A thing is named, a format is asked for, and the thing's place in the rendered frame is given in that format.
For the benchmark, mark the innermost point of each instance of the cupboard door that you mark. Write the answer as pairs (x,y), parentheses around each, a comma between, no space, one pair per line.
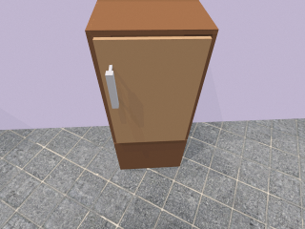
(157,79)

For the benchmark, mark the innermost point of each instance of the handle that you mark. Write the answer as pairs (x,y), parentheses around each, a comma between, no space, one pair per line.
(112,88)

